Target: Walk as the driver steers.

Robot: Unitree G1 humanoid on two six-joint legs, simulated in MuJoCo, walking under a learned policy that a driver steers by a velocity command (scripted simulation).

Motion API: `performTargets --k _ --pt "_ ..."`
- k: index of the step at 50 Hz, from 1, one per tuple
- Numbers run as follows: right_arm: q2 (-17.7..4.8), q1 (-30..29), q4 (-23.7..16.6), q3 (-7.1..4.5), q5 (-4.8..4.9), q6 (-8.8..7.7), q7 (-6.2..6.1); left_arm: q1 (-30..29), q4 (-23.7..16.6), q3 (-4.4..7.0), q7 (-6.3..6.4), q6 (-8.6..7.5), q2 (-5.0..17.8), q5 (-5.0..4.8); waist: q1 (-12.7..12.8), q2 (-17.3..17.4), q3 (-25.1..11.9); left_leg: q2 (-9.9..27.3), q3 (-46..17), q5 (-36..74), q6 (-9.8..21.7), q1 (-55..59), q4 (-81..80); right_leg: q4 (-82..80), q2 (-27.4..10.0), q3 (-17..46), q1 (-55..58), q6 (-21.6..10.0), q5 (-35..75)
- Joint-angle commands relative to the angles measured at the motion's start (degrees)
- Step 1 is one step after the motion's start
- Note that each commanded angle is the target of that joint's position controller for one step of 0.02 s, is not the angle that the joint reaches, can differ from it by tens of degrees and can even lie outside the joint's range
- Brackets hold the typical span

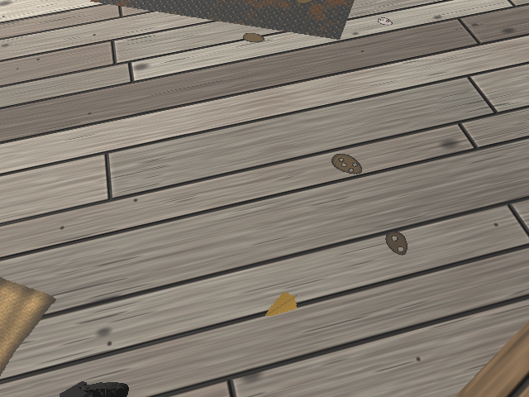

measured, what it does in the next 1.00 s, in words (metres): walks ahead, turning left: right foot, then left foot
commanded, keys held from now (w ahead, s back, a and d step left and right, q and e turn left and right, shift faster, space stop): q+shift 0.82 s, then shift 0.18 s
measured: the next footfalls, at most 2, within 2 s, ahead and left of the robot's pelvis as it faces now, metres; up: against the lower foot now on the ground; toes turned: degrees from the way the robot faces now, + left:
right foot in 0.32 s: +0.27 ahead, -0.15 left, +0.00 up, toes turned +30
left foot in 0.82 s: +0.08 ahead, +0.04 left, +0.00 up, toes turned +52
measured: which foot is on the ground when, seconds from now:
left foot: down 0.00-0.32, up 0.34-0.80, down 0.82-1.00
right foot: up 0.00-0.30, down 0.32-0.82, up 0.84-1.00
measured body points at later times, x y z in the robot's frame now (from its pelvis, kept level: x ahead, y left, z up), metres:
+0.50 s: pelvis +0.14 -0.09 +0.02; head +0.18 -0.09 +0.47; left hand +0.18 +0.24 -0.04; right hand +0.42 -0.29 -0.07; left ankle +0.07 +0.03 -0.62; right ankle +0.24 -0.17 -0.71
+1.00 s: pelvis +0.12 -0.05 +0.03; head +0.13 +0.01 +0.47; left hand -0.02 +0.25 -0.09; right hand +0.45 -0.08 -0.04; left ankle +0.05 +0.01 -0.71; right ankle +0.25 -0.14 -0.62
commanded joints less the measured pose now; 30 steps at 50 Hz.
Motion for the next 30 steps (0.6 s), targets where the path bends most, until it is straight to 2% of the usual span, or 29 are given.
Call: performTargets --k 1,2,3,5,7,9,12,14,15,16,17,18,19,20,21,22,24,27,30 --pt "-7.1 -4.9 -7.6 -2.15 0.79 -0.27 -0.88 6.8 -3.1 2.3 1.27 0.76 6.7 0.69 5.4 -4.8 -8.3 14.5 -25.8 3.5 8.0 5.6 -12.5 -13.9 -2.4 -0.3 -2.6 1.1 1.6" --pt "-7.8 -3.2 -7.0 -2.5 0.96 0.03 -1.36 5.4 -3.3 2.02 1.79 0.55 5.6 1.03 4.6 -4.2 -10.0 13.7 -23.8 12.6 7.7 5.8 -10.5 -18.4 -1.7 -1.0 -1.6 2.1 2.8" --pt "-8.8 -1.9 -6.4 -2.9 1.09 0.63 -1.96 4.3 -3.5 1.84 2.16 0.55 4.8 1.03 4.1 -3.0 -12.6 13.5 -23.4 17.0 7.3 7.4 -9.0 -21.3 -0.9 -1.0 -0.9 3.0 4.7" --pt "-9.7 -1.8 -6.7 -3.41 1.82 2.35 -3.08 2.9 -3.3 1.9 2.46 0.96 5.0 0.18 3.5 0.0 -16.2 12.8 -23.9 11.3 4.8 10.9 -7.4 -25.6 -0.1 0.3 -0.9 3.9 10.1" --pt "-9.5 -2.9 -7.6 -3.48 2.54 3.77 -3.85 0.1 -3.3 2.27 2.42 1.3 5.7 -0.53 2.4 3.1 -15.3 11.6 -25.3 -1.7 2.2 11.9 -7.8 -30.4 0.5 1.1 -1.5 3.8 13.2" --pt "-9.0 -2.8 -8.2 -3.54 2.3 4.64 -4.12 -2.9 -3.6 2.53 2.1 0.99 5.8 -0.85 0.9 5.9 -13.1 10.7 -27.3 -9.8 1.1 12.1 -8.3 -35.8 1.2 1.5 -0.6 3.4 14.0" --pt "-8.6 -2.4 -8.9 -3.81 1.75 5.28 -4.11 -5.2 -3.4 3.02 1.25 -0.46 6.5 -1.15 -0.4 8.8 -11.6 10.8 -30.9 -9.3 0.7 14.3 -6.3 -44.6 2.0 2.1 3.3 2.5 13.3" --pt "-8.3 -3.5 -9.9 -3.85 1.86 5.31 -3.87 -3.1 -2.1 3.85 0.58 -1.32 7.9 -1.37 0.7 9.9 -11.7 10.6 -33.5 -6.8 -0.3 15.1 -3.7 -53.1 1.6 2.4 9.3 1.4 14.5" --pt "-7.7 -4.8 -10.5 -3.6 2.21 5.3 -3.68 -0.9 -1.0 4.33 0.42 -1.59 8.4 -1.45 2.3 9.2 -11.7 9.1 -33.0 -9.0 -1.5 13.4 -1.0 -60.3 -0.2 1.7 14.9 0.4 20.1" --pt "-4.7 -1.9 -10.3 -2.68 2.24 5.41 -3.45 -0.5 -0.8 4.81 0.49 -1.37 10.1 -1.03 0.8 3.1 -14.5 5.6 -28.9 -25.8 -3.7 8.3 7.3 -62.9 -8.6 6.4 24.2 -3.1 24.4" --pt "-2.6 0.8 -10.4 -1.91 1.78 5.36 -3.33 -1.8 -2.6 5.3 0.96 -0.32 13.4 0.24 -1.0 -8.9 -15.2 -0.6 -17.2 -37.0 -6.4 -1.3 19.5 -61.3 -20.7 17.6 30.5 -10.0 33.8" --pt "-8.1 0.9 -12.1 -3.27 1.59 4.51 -2.4 0.1 -1.9 5.44 0.76 0.09 12.5 2.02 -1.6 -17.8 -15.8 1.9 -13.0 -37.0 -9.0 -7.9 31.9 -62.6 -27.3 26.5 28.2 -16.5 34.7" --pt "-12.3 0.9 -10.5 -4.34 1.56 4.38 -2.06 -1.9 -3.1 4.91 0.99 0.24 9.5 1.23 -0.8 -13.4 -12.9 5.5 -11.0 -31.7 -11.1 -9.6 37.7 -62.7 -25.0 21.8 26.3 -16.4 30.5" --pt "-12.8 1.0 -9.0 -4.67 1.9 4.89 -2.13 -3.6 -3.6 4.37 1.42 0.76 7.4 0.47 -0.4 -9.6 -10.5 6.9 -9.6 -27.0 -11.9 -10.3 40.5 -62.0 -20.3 14.4 24.5 -13.5 24.5" --pt "-11.3 1.9 -7.9 -4.37 1.76 5.66 -2.5 -4.3 -4.1 4.04 1.87 1.38 7.1 -0.12 -0.4 -7.1 -9.4 7.7 -8.1 -23.7 -12.5 -10.8 44.5 -61.9 -17.5 10.2 23.1 -11.7 21.5" --pt "-10.0 2.3 -8.0 -3.88 1.76 6.06 -2.41 -4.7 -4.2 3.8 2.21 1.77 7.3 -0.35 0.0 -6.8 -7.5 8.4 -6.1 -21.8 -13.1 -11.8 47.8 -62.5 -16.7 7.2 21.2 -11.8 23.0" --pt "-7.7 0.2 -9.2 -2.98 2.17 6.03 -2.28 -3.2 -3.6 3.7 2.62 2.25 7.9 0.36 1.1 -8.2 -6.4 10.9 -2.0 -19.0 -13.9 -12.8 46.3 -63.9 -15.1 1.6 21.1 -12.4 25.3" --pt "-6.5 -3.8 -10.9 -2.41 2.29 5.63 -2.32 0.2 -2.3 4.26 2.85 2.79 9.2 0.81 3.9 -10.2 -8.0 14.5 -0.4 -18.0 -15.4 -14.7 40.6 -64.4 -17.3 -1.2 27.2 -14.3 27.2" --pt "-5.5 -4.8 -11.3 -2.14 1.85 5.51 -1.97 0.6 -1.4 5.07 2.44 2.89 10.8 0.55 4.4 -10.5 -9.5 16.7 0.3 -18.1 -15.4 -12.3 34.7 -64.6 -19.7 -4.1 29.1 -15.1 27.6"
